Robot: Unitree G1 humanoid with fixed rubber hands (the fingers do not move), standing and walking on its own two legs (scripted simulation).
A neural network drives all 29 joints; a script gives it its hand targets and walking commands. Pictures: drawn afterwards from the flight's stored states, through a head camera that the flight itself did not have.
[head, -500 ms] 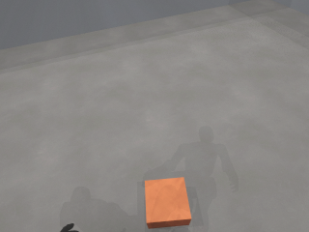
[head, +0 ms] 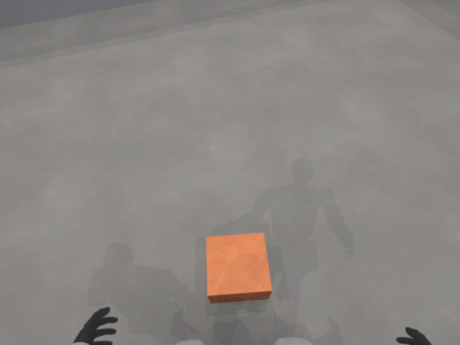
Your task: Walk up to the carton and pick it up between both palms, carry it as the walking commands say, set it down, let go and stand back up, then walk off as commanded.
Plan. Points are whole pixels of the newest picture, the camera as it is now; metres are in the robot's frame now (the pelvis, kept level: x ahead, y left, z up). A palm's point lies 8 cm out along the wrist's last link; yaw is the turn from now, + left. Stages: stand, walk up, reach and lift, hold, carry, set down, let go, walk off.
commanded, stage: walk up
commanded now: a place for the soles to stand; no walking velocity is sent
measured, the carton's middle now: (237, 267) +0.43 +0.01 -0.70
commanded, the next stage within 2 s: reach and lift in 1.20 s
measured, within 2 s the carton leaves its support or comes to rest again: neither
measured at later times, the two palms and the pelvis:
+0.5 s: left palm out of the picture +0.08 +0.28 -0.11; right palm out of the picture +0.05 -0.31 -0.11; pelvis -0.02 -0.01 +0.00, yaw +2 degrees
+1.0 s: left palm out of the picture +0.07 +0.30 -0.11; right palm out of the picture +0.09 -0.29 -0.11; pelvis -0.02 +0.00 +0.00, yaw +4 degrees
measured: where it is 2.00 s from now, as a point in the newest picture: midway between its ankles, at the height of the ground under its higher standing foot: outside the picture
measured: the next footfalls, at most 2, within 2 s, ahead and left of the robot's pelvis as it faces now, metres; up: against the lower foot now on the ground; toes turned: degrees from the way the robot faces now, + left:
none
